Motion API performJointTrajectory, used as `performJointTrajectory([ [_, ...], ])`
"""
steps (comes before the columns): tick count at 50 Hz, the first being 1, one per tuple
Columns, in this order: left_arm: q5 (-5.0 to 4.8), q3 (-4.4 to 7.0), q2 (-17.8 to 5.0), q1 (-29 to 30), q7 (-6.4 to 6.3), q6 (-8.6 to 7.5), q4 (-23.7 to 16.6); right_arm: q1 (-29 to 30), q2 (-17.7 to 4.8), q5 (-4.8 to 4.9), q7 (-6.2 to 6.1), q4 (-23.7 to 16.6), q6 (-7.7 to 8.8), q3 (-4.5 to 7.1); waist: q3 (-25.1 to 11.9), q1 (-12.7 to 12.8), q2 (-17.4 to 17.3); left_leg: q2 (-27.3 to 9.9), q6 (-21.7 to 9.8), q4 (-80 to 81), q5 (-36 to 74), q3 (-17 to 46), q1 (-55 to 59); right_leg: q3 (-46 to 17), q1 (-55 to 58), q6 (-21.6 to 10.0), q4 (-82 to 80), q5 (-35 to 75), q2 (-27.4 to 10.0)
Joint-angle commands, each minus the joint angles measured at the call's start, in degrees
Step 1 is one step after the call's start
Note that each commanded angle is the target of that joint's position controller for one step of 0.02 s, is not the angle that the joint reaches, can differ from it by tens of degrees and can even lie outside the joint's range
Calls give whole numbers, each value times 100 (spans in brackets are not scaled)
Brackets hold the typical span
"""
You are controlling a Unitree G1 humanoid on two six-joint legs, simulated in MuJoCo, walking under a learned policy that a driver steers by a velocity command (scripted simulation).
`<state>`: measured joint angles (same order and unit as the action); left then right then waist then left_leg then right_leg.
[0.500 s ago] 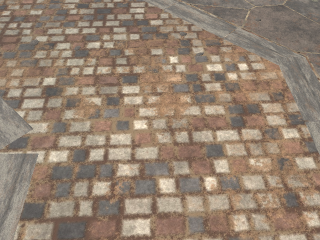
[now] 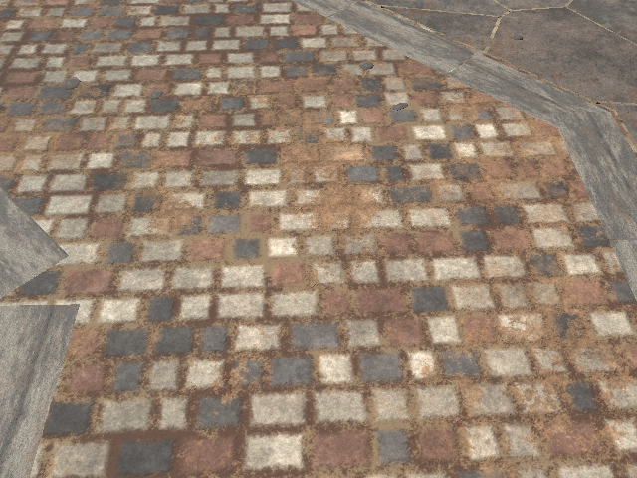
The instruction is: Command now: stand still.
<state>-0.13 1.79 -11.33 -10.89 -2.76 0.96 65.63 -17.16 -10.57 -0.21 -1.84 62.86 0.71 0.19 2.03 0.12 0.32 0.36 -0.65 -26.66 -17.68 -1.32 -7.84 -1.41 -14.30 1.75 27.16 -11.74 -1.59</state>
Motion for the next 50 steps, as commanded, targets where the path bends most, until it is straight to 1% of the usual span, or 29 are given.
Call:
performJointTrajectory([
  [1, -1, 65, -551, -170, -18, -32, -103, -420, -521, 3, -15, -76, 27, 78, 102, -2, -46, -183, -70, 649, 657, 171, -680, -1, 431, -186, -282, 732, -26],
  [20, -12, 26, -480, -393, -34, -33, -75, -705, -426, 15, -19, -83, 36, 69, 142, -2, -45, -175, -75, 625, 751, 162, -690, 6, 400, -184, -252, 783, -20],
  [21, -10, 10, -413, -491, -35, -28, -24, -819, -390, 18, -27, -27, 28, 65, 8, -5, -83, -138, -102, 683, 169, 136, -634, 109, 452, -185, -211, 261, 68],
  [22, -36, 20, -418, -504, -41, -23, -15, -861, -487, 54, -47, -19, 9, 104, 91, -27, -185, -137, -207, 759, -795, 209, -701, 294, 303, -203, 2, -580, 241],
  [23, -64, 41, -442, -487, -43, -38, -41, -819, -676, 93, -71, -77, -5, 167, 269, -53, -398, -286, -390, 902, -1859, 478, -814, 493, -35, -235, 324, -1456, 410],
  [24, -58, 47, -442, -333, -28, -87, -133, -885, -816, 128, -85, -126, 4, 218, 524, -133, -602, -640, -615, 1195, -2705, 974, -870, 578, -535, -273, 714, -1804, 458],
  [25, -56, 30, -352, -128, 13, -178, -262, -1027, -1012, 164, -83, -142, 44, 290, 723, -236, -929, -1193, -907, 1566, -3210, 1700, -781, 651, -1014, -304, 1301, -1595, 416],
  [26, -68, 4, -264, 19, 71, -284, -373, -1032, -1184, 184, -81, -170, 99, 368, 938, -277, -1130, -1740, -1219, 1835, -3258, 2381, -869, 466, -1291, -390, 1865, -1320, 154],
  [27, -106, 16, -289, 117, 131, -380, -456, -962, -1126, 148, -75, -221, 162, 375, 1085, -248, -1069, -2005, -1374, 1934, -2947, 2668, -745, 290, -1692, -481, 2234, -1438, -60],
  [28, -152, 26, -317, 164, 182, -462, -537, -875, -1044, 128, -55, -273, 221, 370, 1147, -202, -1021, -2071, -1370, 1883, -2521, 2664, -519, 153, -1988, -571, 2285, -1693, -220],
  [29, -191, 38, -357, 132, 223, -539, -587, -753, -989, 163, -33, -340, 257, 369, 1091, -119, -906, -1980, -1242, 1759, -2087, 2426, -335, 100, -1962, -654, 1920, -1768, -309],
  [30, -211, 56, -367, -10, 252, -604, -565, -593, -986, 216, -12, -402, 264, 375, 968, 11, -769, -1751, -1052, 1588, -1695, 1994, -378, 225, -1483, -703, 1229, -1594, -257],
  [31, -208, 89, -335, -402, 273, -641, -393, -404, -1011, 257, 9, -459, 245, 378, 769, 226, -644, -1406, -874, 1310, -1374, 1455, -758, 563, -473, -686, 453, -981, -15],
  [32, -177, 160, -371, -966, 279, -633, -116, -410, -1011, 253, 33, -484, 222, 375, 510, 385, -521, -1089, -780, 896, -1048, 1090, -1205, 835, 595, -564, 179, -348, 336],
  [33, -144, 244, -484, -1576, 281, -608, 70, -274, -974, 225, 44, -560, 248, 349, 297, 636, -275, -790, -631, 93, -249, 715, -1632, 561, 1399, -562, 44, -233, 281],
  [34, -129, 378, -961, -2412, 233, -606, 161, -84, -623, 129, 83, -707, 301, 243, -60, 917, 1051, -192, -251, -2104, -95, -64, -2391, -1276, 2164, -935, -797, -775, -933],
  [35, -76, 405, -1387, -2891, 314, -690, 158, -135, -242, 202, 67, -915, 415, 171, -378, 878, 2013, 380, -175, -3652, -1360, 155, -3497, -3923, 2629, -1756, -1850, -1613, -2048],
  [36, -27, 264, -1021, -2272, 315, -785, 32, -47, -497, 328, 85, -939, 506, 229, 66, 537, 1077, -70, -323, -4623, -1174, 702, -3986, -4013, 2215, -1828, -1853, -2079, -2248],
  [37, -49, 178, -733, -1705, 330, -835, -174, 97, -593, 359, 142, -977, 575, 243, 403, 363, 620, -347, -481, -4809, -506, 772, -4217, -3236, 1892, -1611, -1818, -1946, -2010],
  [38, -43, 116, -645, -1311, 369, -838, -319, 100, -644, 301, 156, -932, 609, 278, 453, 207, 369, -567, -531, -4619, 54, 652, -4108, -2472, 1655, -1400, -1879, -1369, -1705],
  [39, -29, 76, -583, -1150, 395, -817, -392, 166, -771, 225, 156, -929, 622, 349, 504, 121, 297, -711, -521, -4248, 435, 573, -3957, -1860, 1504, -1236, -1913, -601, -1465],
  [40, -6, 19, -413, -1222, 390, -772, -383, 187, -843, 192, 187, -910, 596, 404, 437, 95, 356, -785, -481, -3986, 660, 461, -3688, -1300, 1420, -1083, -1921, 80, -1199],
  [41, 13, -1, -390, -1419, 363, -736, -341, 191, -744, 190, 223, -893, 554, 405, 376, 104, 446, -788, -414, -3824, 786, 331, -3558, -969, 1404, -1049, -1912, 649, -1070],
  [43, 29, 2, -533, -1707, 282, -692, -296, 477, -554, 164, 258, -994, 472, 375, 387, 134, 358, -785, -239, -3495, 989, 158, -3687, -651, 1417, -1136, -1946, 1418, -1019],
  [44, 43, 11, -629, -1735, 245, -676, -322, 780, -490, 156, 258, -1126, 454, 349, 450, 166, 304, -782, -165, -3154, 1128, 123, -3779, -579, 1367, -1183, -2006, 1576, -1037],
  [46, 55, 16, -723, -1688, 184, -639, -413, 1442, -403, 147, 268, -1396, 463, 285, 582, 262, 260, -696, -75, -2192, 1520, 25, -3669, -370, 1152, -1184, -2127, 1604, -964],
  [48, 35, 43, -825, -1808, 149, -630, -450, 1928, -389, 170, 310, -1562, 483, 239, 641, 380, 356, -533, -59, -1441, 1884, -144, -3341, -214, 1045, -1175, -2256, 1491, -931],
  [50, -19, 74, -858, -1992, 139, -627, -411, 2242, -443, 195, 364, -1680, 494, 222, 731, 422, 383, -438, -120, -998, 2022, -187, -3183, -143, 1200, -1196, -2296, 1484, -1038],
])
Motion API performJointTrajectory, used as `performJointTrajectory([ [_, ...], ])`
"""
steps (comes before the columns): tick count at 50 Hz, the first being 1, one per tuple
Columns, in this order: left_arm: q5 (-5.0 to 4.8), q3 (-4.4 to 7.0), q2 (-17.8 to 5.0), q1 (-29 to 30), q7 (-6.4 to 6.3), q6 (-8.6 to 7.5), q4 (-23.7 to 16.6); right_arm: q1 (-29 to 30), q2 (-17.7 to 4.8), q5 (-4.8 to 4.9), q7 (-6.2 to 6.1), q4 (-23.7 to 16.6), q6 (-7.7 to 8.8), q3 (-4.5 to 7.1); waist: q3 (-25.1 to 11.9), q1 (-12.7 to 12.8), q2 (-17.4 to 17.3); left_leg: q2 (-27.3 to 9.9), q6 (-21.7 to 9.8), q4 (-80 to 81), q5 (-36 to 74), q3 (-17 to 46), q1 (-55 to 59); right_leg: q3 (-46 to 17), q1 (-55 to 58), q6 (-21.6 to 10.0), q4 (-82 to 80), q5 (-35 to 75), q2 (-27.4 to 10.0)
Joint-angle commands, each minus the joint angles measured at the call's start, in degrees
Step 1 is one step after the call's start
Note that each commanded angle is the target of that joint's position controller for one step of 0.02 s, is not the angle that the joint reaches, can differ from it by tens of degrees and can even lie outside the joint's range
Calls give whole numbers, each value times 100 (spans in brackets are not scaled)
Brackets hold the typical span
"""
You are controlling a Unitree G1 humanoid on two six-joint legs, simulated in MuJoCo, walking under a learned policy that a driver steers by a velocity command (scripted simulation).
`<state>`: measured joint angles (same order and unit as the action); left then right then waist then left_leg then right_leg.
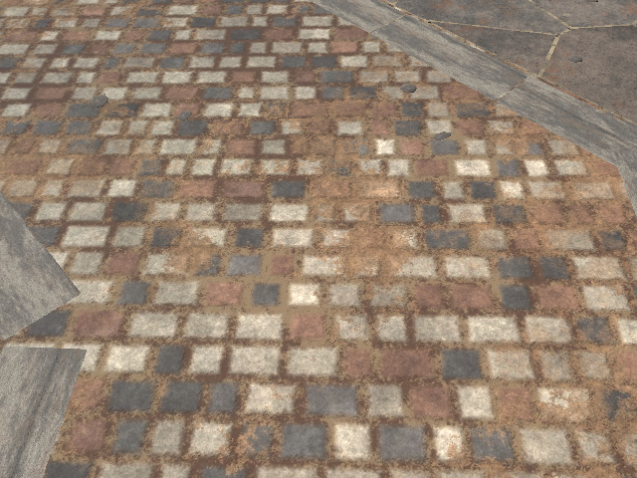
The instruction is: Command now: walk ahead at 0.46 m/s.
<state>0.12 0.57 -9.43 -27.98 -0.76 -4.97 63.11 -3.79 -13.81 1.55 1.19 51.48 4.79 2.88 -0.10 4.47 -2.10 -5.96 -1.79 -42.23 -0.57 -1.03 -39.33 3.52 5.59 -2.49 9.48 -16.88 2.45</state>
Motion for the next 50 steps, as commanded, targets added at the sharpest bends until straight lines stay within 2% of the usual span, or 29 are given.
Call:
performJointTrajectory([
  [1, -74, 210, -1045, -328, -65, -28, -140, 1030, -148, 31, 92, -607, 96, -51, 991, -32, 630, 206, -71, 737, 318, -175, -24, -610, -619, -759, -492, 2080, -1522],
  [3, -101, 253, -1076, -300, -73, 1, -139, 1132, -238, 34, 157, -702, 135, -36, 945, -148, 645, 265, -238, 1027, 172, -141, 80, -520, -186, -686, -246, 2580, -1663],
  [5, -65, 317, -1223, -129, -75, 48, -203, 702, -483, 27, 180, -646, 163, 76, 480, -497, 847, 530, -431, 1066, -155, -266, 860, -425, 164, -561, 441, 4349, -1735],
  [6, -30, 343, -1279, -28, -71, 99, -234, 61, -689, 35, 159, -483, 159, 187, 21, -854, 976, 744, -555, 999, -318, -390, 1688, -323, 190, -482, 1223, 5360, -1668],
  [7, -4, 320, -1232, 87, -60, 140, -293, -958, -933, 50, 118, -168, 131, 328, -555, -1348, 963, 834, -717, 1045, -279, -421, 3044, -154, -270, -318, 2447, 5600, -1422],
  [8, 72, 225, -1015, 68, -33, 136, -452, -1971, -1361, -25, 48, 52, 93, 443, -1340, -1611, 327, -300, -1074, 945, -641, 958, 4915, -32, -1755, -157, 4339, 3704, -1073],
  [9, -7, -19, -27, -758, 59, -10, -452, -2287, -1601, -137, 95, 191, 91, 457, -2345, -1022, -1351, -1679, -2053, 2005, -2210, 4132, 6475, -493, -3700, 140, 6387, -1118, 151],
  [10, -177, 112, -614, -246, 98, -203, -471, -2047, -1081, -106, 103, 183, 114, 314, -2010, -1200, -909, -1491, -1796, 2652, -2477, 4624, 6166, -1259, -4281, -17, 7102, -1433, -42],
  [11, -319, 206, -936, 375, 102, -296, -713, -1468, -839, -75, 92, 115, 150, 241, -1036, -1043, -686, -1351, -1516, 2686, -1994, 3628, 5329, -1051, -4716, -106, 7215, -1021, -333],
  [12, -292, 222, -1014, 716, 45, -336, -806, -902, -671, -87, 105, -16, 191, 176, -624, -831, 6, -1178, -1353, 2803, -1150, 2812, 4331, -946, -4446, -141, 6925, -426, -669],
  [13, -207, 289, -1008, 847, -11, -303, -815, -612, -525, -154, 136, -36, 228, 139, -356, -621, 199, -970, -1242, 2921, -541, 2206, 3534, -868, -4125, -137, 6587, -98, -880],
  [14, -168, 313, -910, 670, -27, -211, -796, -524, -362, -212, 156, 9, 252, 85, -313, -395, 73, -779, -1186, 3084, -362, 1791, 3095, -911, -3748, -156, 6376, 81, -1050],
  [15, -161, 314, -770, 546, -37, -127, -780, -578, -306, -208, 168, 83, 254, 69, -255, -309, -57, -695, -1215, 3239, -343, 1590, 2861, -885, -3586, -151, 6181, 120, -1099],
  [18, -120, 345, -744, 904, -65, 15, -960, -873, -541, -176, 66, 251, 262, 99, 128, -255, -87, -618, -1313, 3610, -303, 1158, 2487, -750, -3908, -10, 5496, 411, -1231],
  [22, -43, 372, -800, 1884, -36, -4, -1295, -1328, -733, -158, -103, 343, 190, 130, 334, -494, 1, -539, -1195, 3723, -110, 863, 2875, -649, -4618, 189, 4063, 1658, -1216],
  [26, -90, 303, -686, 2728, 60, -61, -1507, -1763, -816, -88, -151, 447, 143, 136, 425, -784, -44, -398, -998, 3686, -47, 485, 3158, -349, -4317, 207, 2745, 2423, -904],
  [30, -142, 259, -722, 3312, 204, -109, -1756, -2156, -848, -58, -166, 628, 34, 167, 571, -940, -70, -722, -975, 3332, 108, 525, 4021, -346, -4534, 102, 2177, 2047, -784],
  [33, -158, 320, -931, 3100, 289, -166, -1808, -2049, -963, -48, -195, 634, -56, 229, 380, -671, -232, -926, -822, 2806, 1114, 555, 4467, -270, -4048, -133, 1920, 1406, -612],
  [34, -150, 398, -1084, 2667, 287, -180, -1708, -1901, -1012, -51, -198, 592, -83, 242, 96, -399, -324, -847, -737, 2309, 2120, 450, 4452, -106, -3357, -243, 1859, 1287, -417],
  [35, -137, 541, -1331, 1740, 259, -180, -1416, -1792, -912, -67, -193, 547, -112, 202, -449, 47, -265, -547, -592, 1265, 2789, 218, 4189, 22, -2118, -412, 1792, 1368, -242],
  [36, -51, 676, -1760, 618, 200, -179, -1182, -1824, -689, -140, -179, 410, -106, 95, -1307, 419, 187, -209, -394, -469, 1601, 32, 2956, -996, -206, -792, 1962, 1396, -1158],
  [37, -16, 773, -2191, 117, 216, -147, -1031, -2578, 141, -126, -110, 394, 15, -143, -2145, 87, 1706, 892, -2, -2633, -2139, -3, 540, -3752, 1907, -1691, 1407, 354, -2609],
  [38, -25, 607, -1594, 150, 207, -150, -1060, -2301, -373, 39, -98, 479, 149, -30, -2203, 275, 1379, 795, -108, -3443, -3145, 947, -88, -4422, 1826, -1574, 862, -134, -2636],
  [39, -36, 516, -1326, 679, 183, -171, -1154, -1744, -797, 182, -102, 281, 217, 91, -1289, 202, 1125, 498, -211, -3591, -2746, 937, -460, -3443, 1048, -1250, 787, 148, -2470],
  [40, -15, 447, -1147, 1193, 176, -185, -1265, -1424, -818, 173, -147, 206, 218, 106, -838, 5, 677, 165, -217, -3353, -2196, 773, -248, -2642, 167, -1076, 632, 681, -2270],
  [41, 10, 398, -957, 1504, 199, -209, -1274, -1275, -742, 88, -191, 199, 165, 148, -445, -158, 480, -10, -198, -2984, -1856, 733, -9, -2065, -563, -947, 394, 1011, -2047],
  [43, 79, 358, -777, 1648, 216, -246, -1190, -1558, -479, 65, -191, 277, -23, 181, -224, -448, 696, -207, -199, -2613, -1511, 780, 575, -1351, -1262, -809, 51, 1207, -1774],
  [45, 81, 399, -909, 1549, 178, -272, -1084, -1563, -296, 79, -192, 252, -153, 185, -6, -541, 631, -237, -166, -2421, -1305, 769, 483, -878, -1514, -836, -155, 1542, -1738],
  [50, 107, 460, -1100, 1357, 15, -235, -994, -838, -307, -6, -132, -70, -190, 233, 266, -461, 496, -153, -38, -1217, -8, 825, -227, -43, -1248, -735, -313, 2044, -1662],
])
Over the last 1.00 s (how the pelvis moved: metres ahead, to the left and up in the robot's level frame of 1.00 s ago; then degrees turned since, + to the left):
0.19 -0.04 0.00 0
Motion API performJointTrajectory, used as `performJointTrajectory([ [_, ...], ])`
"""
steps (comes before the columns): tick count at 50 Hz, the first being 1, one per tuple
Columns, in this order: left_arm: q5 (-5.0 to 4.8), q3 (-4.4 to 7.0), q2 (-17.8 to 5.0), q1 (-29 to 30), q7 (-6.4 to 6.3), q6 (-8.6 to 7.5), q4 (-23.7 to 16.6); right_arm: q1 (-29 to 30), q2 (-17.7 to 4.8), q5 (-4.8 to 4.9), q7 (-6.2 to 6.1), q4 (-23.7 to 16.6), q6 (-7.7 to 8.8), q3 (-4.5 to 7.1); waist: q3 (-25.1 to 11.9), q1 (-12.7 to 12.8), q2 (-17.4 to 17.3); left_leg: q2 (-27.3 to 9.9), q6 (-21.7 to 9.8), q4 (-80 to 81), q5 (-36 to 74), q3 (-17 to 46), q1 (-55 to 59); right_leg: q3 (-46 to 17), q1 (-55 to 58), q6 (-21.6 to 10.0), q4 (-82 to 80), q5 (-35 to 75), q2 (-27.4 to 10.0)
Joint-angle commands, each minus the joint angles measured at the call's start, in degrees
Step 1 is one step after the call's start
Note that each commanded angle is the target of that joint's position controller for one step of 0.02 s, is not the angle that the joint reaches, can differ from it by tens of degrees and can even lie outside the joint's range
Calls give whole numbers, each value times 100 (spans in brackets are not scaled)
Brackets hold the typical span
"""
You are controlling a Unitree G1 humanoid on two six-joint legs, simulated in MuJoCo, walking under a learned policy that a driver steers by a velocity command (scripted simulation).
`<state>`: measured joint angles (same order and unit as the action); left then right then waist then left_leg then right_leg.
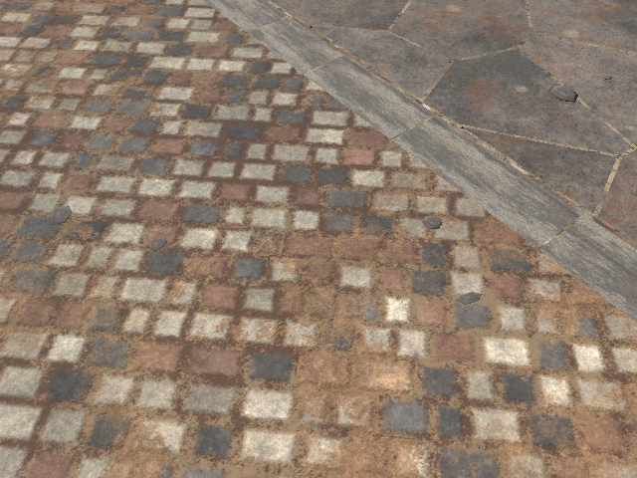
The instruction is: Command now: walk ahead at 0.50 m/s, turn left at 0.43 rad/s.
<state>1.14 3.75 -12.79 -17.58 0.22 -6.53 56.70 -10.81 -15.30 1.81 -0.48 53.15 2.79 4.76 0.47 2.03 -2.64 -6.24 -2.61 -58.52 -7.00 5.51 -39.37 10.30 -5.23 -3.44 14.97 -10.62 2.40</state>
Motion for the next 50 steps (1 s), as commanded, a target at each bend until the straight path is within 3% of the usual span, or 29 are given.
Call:
performJointTrajectory([
  [1, -2, 144, -788, 310, -106, -67, -359, 29, -135, -40, 70, -299, 24, 34, 246, -182, 547, -104, 46, 751, 888, 57, -176, -539, -143, -584, -877, 1449, -1606],
  [6, -86, 187, -920, -222, -186, 56, -228, 1040, 27, -69, 249, -756, 40, -72, 551, 181, 406, -17, -51, 1826, 1095, -515, -380, -50, 613, -493, -740, 1762, -1777],
  [9, -148, 232, -1023, -330, -194, 190, -209, 1331, 7, -40, 368, -1035, 35, -79, 592, 177, 481, 132, -199, 2101, 467, -834, -404, 143, 1181, -438, -295, 2600, -1960],
  [11, -184, 279, -1199, -151, -226, 256, -300, 1139, -172, -26, 423, -1136, 21, 3, 304, -77, 718, 480, -396, 2132, -89, -1191, 299, 314, 1285, -323, 360, 4478, -1976],
  [13, -211, 309, -1363, 69, -258, 338, -400, 61, -593, 10, 416, -970, 5, 223, -357, -740, 888, 941, -690, 2293, -359, -1398, 1825, 427, 1057, -154, 1949, 5703, -1858],
  [14, -222, 288, -1351, 160, -260, 327, -470, -875, -990, 5, 323, -740, -13, 434, -842, -1225, 670, 977, -939, 2742, 7, -1042, 3421, 483, 166, 96, 3362, 4792, -1617],
  [15, -30, 135, -772, -26, -221, 237, -686, -1295, -1562, -14, 187, -617, -59, 566, -1254, -977, -615, -328, -1474, 2850, -27, 1206, 5144, 405, -1906, 388, 5368, 539, -964],
  [16, -144, -26, -431, -209, -122, -37, -956, -1227, -1711, -89, 224, -813, 35, 515, -2136, -625, -1037, -1388, -2498, 3890, -704, 4362, 6297, -973, -3468, 510, 6768, -2477, 79],
  [17, -368, 91, -892, 568, -47, -226, -1112, -1264, -1201, -134, 247, -788, 80, 371, -1770, -920, -284, -1192, -2073, 4166, -472, 3766, 6222, -1591, -4133, 354, 6866, -2091, -263],
  [18, -411, 87, -903, 762, -27, -306, -1173, -977, -934, -98, 241, -793, 133, 305, -1086, -769, -118, -959, -1806, 4106, 23, 2752, 5476, -1515, -4243, 224, 6422, -1548, -519],
  [19, -274, 106, -870, 754, -82, -309, -1076, -507, -774, -59, 246, -907, 162, 255, -709, -471, 363, -654, -1572, 4113, 533, 2062, 4567, -1494, -3863, 229, 5900, -1174, -771],
  [20, -146, 172, -940, 693, -122, -239, -1047, -209, -577, -76, 234, -1005, 165, 189, -499, -270, 386, -471, -1462, 4229, 1002, 1631, 3907, -1460, -3475, 274, 5522, -918, -914],
  [21, -126, 197, -944, 597, -116, -152, -1083, -123, -571, -121, 207, -1065, 172, 174, -478, -115, 168, -417, -1524, 4343, 1293, 1545, 3426, -1496, -3096, 353, 5355, -825, -981],
  [24, -51, 180, -758, 747, -127, 12, -1211, -271, -754, -83, 95, -1083, 193, 212, -334, -53, 144, -185, -1465, 4514, 1640, 1097, 2831, -1329, -2937, 596, 4495, -447, -946],
  [26, -31, 144, -685, 1246, -136, 42, -1398, -481, -873, -69, 17, -1073, 172, 238, -197, -209, 54, -67, -1356, 4541, 1590, 953, 2687, -1268, -3061, 708, 3662, 189, -819],
  [30, -105, 34, -516, 1910, -25, -11, -1554, -775, -755, -71, -29, -985, 139, 181, -105, -565, -267, 111, -1027, 4539, 786, 661, 2629, -1146, -2584, 634, 1989, 1640, -539],
  [35, -148, 65, -798, 2258, 121, -130, -1766, -1132, -783, -75, -34, -783, 118, 163, 81, -681, -342, -412, -951, 4103, 685, 1196, 3519, -1238, -2716, 308, 1374, 1279, -469],
  [37, -149, 101, -911, 1986, 140, -172, -1742, -1085, -856, -95, -57, -774, 78, 183, 64, -495, -462, -537, -853, 3816, 1329, 1313, 3808, -1153, -2455, 120, 1252, 790, -395],
  [38, -132, 159, -1007, 1529, 128, -191, -1621, -959, -846, -92, -60, -813, 62, 169, -136, -222, -453, -376, -754, 3377, 2169, 1194, 3829, -1004, -1841, -21, 1035, 795, -254],
  [39, -72, 250, -1207, 778, 105, -205, -1428, -859, -711, -123, -43, -878, 61, 109, -706, 119, -301, -47, -609, 2436, 2611, 938, 3559, -1153, -678, -253, 1139, 1030, -428],
  [40, -19, 321, -1539, -182, 91, -197, -1316, -1000, -487, -227, -40, -989, 75, 5, -1585, 398, 391, 424, -390, 755, 1284, 559, 2536, -2278, 1001, -690, 1330, 1118, -1396],
  [41, -43, 409, -1775, -658, 158, -133, -1043, -1840, -96, -41, -19, -954, 162, -95, -2071, 83, 2276, 1248, -9, -1030, -2295, 214, 467, -4900, 2590, -1525, 570, -264, -2460],
  [42, -204, 259, -1214, -590, 183, -117, -1080, -1554, -628, 26, -11, -885, 206, -28, -1593, 259, 1576, 939, -44, -1653, -2536, 619, -299, -5311, 2424, -1355, 208, -1505, -2421],
  [43, -214, 178, -949, -177, 159, -77, -1160, -875, -845, 37, 8, -1037, 229, 27, -777, 307, 986, 676, -71, -1696, -1993, 455, -572, -4463, 1676, -1104, 116, -1432, -2226],
  [44, -140, 129, -899, 178, 152, -30, -1245, -509, -781, -39, 6, -1125, 240, 9, -382, 168, 493, 401, -59, -1464, -1526, 196, -387, -3816, 905, -994, -3, -792, -1994],
  [45, -92, 94, -819, 366, 158, -16, -1260, -355, -710, -122, 9, -1176, 247, 26, -137, 39, 403, 225, -32, -1108, -1240, 112, -240, -3425, 378, -986, -136, -200, -1810],
  [46, -43, 59, -770, 429, 154, -29, -1257, -436, -639, -133, 17, -1179, 228, 39, -163, -108, 570, 73, -17, -867, -1071, 90, 72, -3118, 83, -943, -238, 232, -1655],
  [48, -87, 51, -771, 366, 151, -51, -1183, -581, -454, -109, 16, -1140, 174, 13, -213, -203, 750, -5, 58, -469, -995, -49, 282, -2671, -129, -977, -423, 750, -1492],
  [50, -124, 93, -950, 242, 110, -58, -1100, -319, -357, -147, 2, -1248, 143, -23, -121, -179, 704, -77, 178, 24, -721, -159, 85, -2391, -197, -1051, -586, 1202, -1513],
])
Over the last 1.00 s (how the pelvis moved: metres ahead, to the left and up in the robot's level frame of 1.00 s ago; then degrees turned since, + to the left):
0.59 -0.02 0.01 6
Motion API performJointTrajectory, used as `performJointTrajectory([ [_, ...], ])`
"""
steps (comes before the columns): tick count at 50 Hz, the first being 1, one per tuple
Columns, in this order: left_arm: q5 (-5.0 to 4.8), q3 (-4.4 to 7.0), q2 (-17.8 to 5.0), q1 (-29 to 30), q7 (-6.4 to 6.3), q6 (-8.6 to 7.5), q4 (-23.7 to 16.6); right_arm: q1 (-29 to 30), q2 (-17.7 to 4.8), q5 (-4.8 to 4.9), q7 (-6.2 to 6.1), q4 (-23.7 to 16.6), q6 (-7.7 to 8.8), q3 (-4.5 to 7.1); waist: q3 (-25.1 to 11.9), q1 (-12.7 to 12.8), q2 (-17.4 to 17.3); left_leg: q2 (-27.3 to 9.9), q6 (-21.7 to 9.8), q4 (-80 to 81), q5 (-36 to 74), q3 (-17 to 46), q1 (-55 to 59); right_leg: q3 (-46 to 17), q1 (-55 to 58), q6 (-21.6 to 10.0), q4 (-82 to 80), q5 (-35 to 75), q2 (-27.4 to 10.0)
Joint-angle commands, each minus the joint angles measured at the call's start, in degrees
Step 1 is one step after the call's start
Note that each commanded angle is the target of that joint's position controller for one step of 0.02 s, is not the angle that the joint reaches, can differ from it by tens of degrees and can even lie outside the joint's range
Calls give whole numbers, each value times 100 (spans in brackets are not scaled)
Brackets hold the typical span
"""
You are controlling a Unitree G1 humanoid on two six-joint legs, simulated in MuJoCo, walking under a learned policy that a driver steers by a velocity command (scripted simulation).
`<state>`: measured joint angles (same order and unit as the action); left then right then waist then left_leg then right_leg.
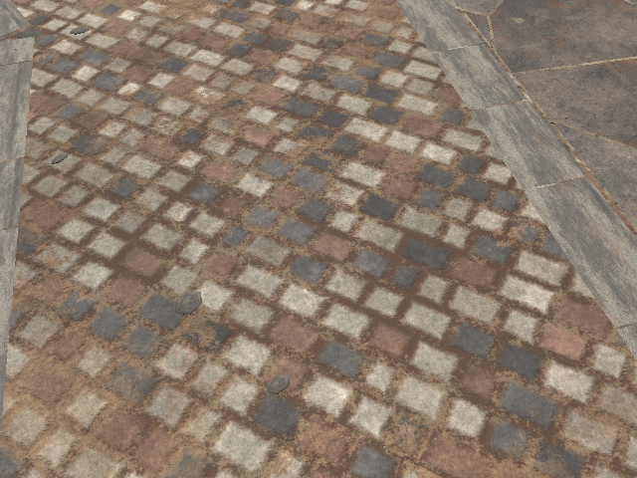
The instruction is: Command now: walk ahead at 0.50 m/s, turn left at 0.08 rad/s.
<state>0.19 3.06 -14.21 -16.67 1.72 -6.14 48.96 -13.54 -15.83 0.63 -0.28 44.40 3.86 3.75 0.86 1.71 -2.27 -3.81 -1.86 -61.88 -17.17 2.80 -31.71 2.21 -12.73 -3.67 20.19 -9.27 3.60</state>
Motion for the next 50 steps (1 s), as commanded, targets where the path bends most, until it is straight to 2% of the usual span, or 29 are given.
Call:
performJointTrajectory([
  [1, -37, 183, -885, 84, -67, -78, -292, 154, -277, -41, -22, -441, 34, 61, -121, -103, 607, -342, 157, 688, 557, 79, -791, -1463, 579, -1030, -1173, 1202, -1630],
  [6, -110, 188, -977, -298, -132, 22, -117, 1002, -126, -14, 52, -626, 89, -17, 20, 180, 602, -161, 200, 2352, 1986, -141, -507, -775, 665, -754, -1218, 1365, -1350],
  [9, -135, 183, -1003, -622, -135, 89, 36, 1505, -137, 38, 135, -787, 122, -36, 177, 360, 621, -32, 166, 2847, 2112, -227, -447, -783, 949, -741, -1098, 1251, -1501],
  [11, -142, 192, -1038, -729, -148, 154, 114, 1738, -186, 60, 204, -907, 157, -33, 267, 372, 652, 31, 67, 3076, 1846, -231, -525, -862, 1295, -713, -934, 1382, -1686],
  [13, -122, 206, -1093, -640, -190, 238, 146, 1623, -303, 10, 259, -920, 207, 7, 189, 194, 742, 174, -91, 3371, 1548, -262, -186, -822, 1559, -538, -445, 2400, -1713],
  [14, -117, 218, -1157, -535, -212, 269, 130, 1269, -425, -36, 261, -828, 230, 65, -67, -30, 827, 341, -194, 3509, 1573, -367, 385, -742, 1602, -414, 14, 3294, -1623],
  [15, -126, 197, -1127, -420, -232, 288, 91, 559, -608, -97, 241, -596, 254, 161, -518, -405, 767, 486, -351, 3763, 2119, -497, 1410, -561, 1455, -230, 789, 3954, -1359],
  [16, -48, 130, -982, -397, -250, 260, -33, -200, -952, -194, 188, -409, 268, 254, -1207, -668, 506, -95, -622, 3442, 3821, -40, 2938, -375, 655, 32, 1901, 3135, -1046],
  [17, 63, -55, -452, -926, -222, 162, -121, -769, -1368, -354, 126, -350, 201, 310, -2115, -618, -767, -1716, -1575, 3049, 5761, 1870, 5240, -107, -1481, 484, 4157, -10, -263],
  [18, -11, -62, -518, -1345, -171, 101, 109, -961, -1036, -210, 150, -253, 119, 216, -2969, -609, -1168, -2197, -2033, 3302, 6123, 2899, 5534, -890, -1936, 572, 5131, -3024, -27],
  [19, -163, 78, -992, -1049, -151, 119, 96, -603, -838, -114, 167, -288, 51, 149, -2307, -593, -672, -1885, -1782, 3424, 5597, 2171, 4800, -1051, -2200, 560, 5442, -2916, -348],
  [20, -193, 70, -948, -539, -172, 165, -37, -110, -661, -70, 160, -339, 32, 87, -1521, -457, -402, -1546, -1519, 3614, 5165, 1533, 3994, -769, -2430, 572, 5203, -2612, -590],
  [21, -111, 76, -861, -308, -222, 247, -60, 278, -488, -79, 170, -333, 34, 24, -1020, -279, -69, -1279, -1353, 3894, 4714, 1183, 3149, -633, -2320, 615, 4777, -2254, -784],
  [22, -61, 104, -810, -322, -276, 372, -41, 578, -358, -104, 181, -338, 36, -20, -803, -59, -86, -1085, -1222, 4173, 4301, 901, 2393, -620, -1853, 643, 4343, -1982, -942],
  [24, -21, 56, -508, -607, -328, 547, 37, 852, -405, -240, 204, -263, 69, -4, -778, 209, -369, -904, -1237, 4474, 4323, 485, 1454, -497, -908, 728, 3798, -1447, -909],
  [25, -12, 44, -460, -632, -355, 584, 39, 963, -439, -259, 196, -219, 83, 3, -782, 268, -441, -835, -1254, 4538, 4335, 305, 1237, -453, -666, 749, 3438, -1308, -890],
  [28, 28, 33, -471, -258, -398, 631, -22, 929, -514, -225, 121, -23, 53, 14, -888, 145, -440, -778, -1184, 4640, 3538, 175, 1251, -441, -353, 689, 2494, -583, -876],
  [31, 16, 73, -582, 111, -400, 696, -80, 798, -524, -194, 71, 171, -46, -11, -676, -3, -391, -777, -1075, 4782, 1616, 369, 1205, -435, -162, 608, 1877, -348, -838],
  [32, 27, 77, -572, 174, -397, 697, -88, 818, -493, -167, 64, 213, -77, -32, -552, 17, -345, -719, -988, 4763, 918, 413, 1139, -390, -26, 553, 1526, -237, -801],
  [34, 118, 77, -576, 238, -391, 669, -87, 699, -307, -116, 57, 336, -114, -116, -312, 73, -158, -433, -611, 4597, -125, 414, 993, -386, 403, 414, 616, 282, -784],
  [35, 144, 97, -752, 255, -408, 645, -136, 496, -205, -161, 55, 413, -112, -159, -259, -12, 85, -230, -359, 4371, -393, 351, 929, -728, 586, 307, 392, 801, -1109],
  [36, 87, 167, -1128, 356, -435, 643, -163, 138, -257, -202, 65, 468, -91, -127, -194, -352, 717, 162, -161, 4112, -505, 74, 829, -865, 580, 148, 506, 1042, -1347],
  [37, 33, 169, -973, 469, -392, 638, -46, 101, -176, -183, 24, 512, -131, -141, -203, -396, 1170, 372, -27, 4029, -158, -282, 1374, -843, -88, 79, 331, -261, -1192],
  [38, 43, 112, -683, 543, -348, 608, -51, 322, -323, -171, -15, 528, -180, -116, -38, -264, 994, 345, 18, 3896, 98, -302, 1675, -784, -464, 176, 170, -730, -1029],
  [39, 81, 71, -565, 605, -334, 571, -20, 408, -327, -142, -52, 536, -228, -104, -38, -264, 887, 296, -20, 3847, 292, -274, 1787, -707, -532, 288, 159, -632, -974],
  [41, 59, 71, -588, 603, -321, 493, 51, 359, -331, -155, -82, 626, -292, -99, -91, -243, 743, 237, -75, 3823, 640, -212, 1818, -592, -304, 378, 322, -24, -876],
  [43, 22, 71, -603, 495, -338, 462, 154, 372, -322, -135, -76, 703, -280, -94, -249, -191, 581, 200, -92, 3773, 1014, -194, 1897, -529, -51, 369, 486, 489, -843],
  [50, -1, 57, -573, 527, -374, 512, 397, 399, -302, -80, -98, 1010, -331, -77, -300, -162, 287, 185, -47, 3657, 1568, -224, 2096, -434, 154, 317, 623, 997, -764],
])
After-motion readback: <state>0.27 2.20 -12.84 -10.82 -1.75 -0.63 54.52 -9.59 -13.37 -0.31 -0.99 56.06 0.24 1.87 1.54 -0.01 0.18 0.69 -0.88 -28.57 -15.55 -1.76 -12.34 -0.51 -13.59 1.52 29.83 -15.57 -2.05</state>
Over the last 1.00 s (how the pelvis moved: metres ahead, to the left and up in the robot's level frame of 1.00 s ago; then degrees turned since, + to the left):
0.57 0.10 0.00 24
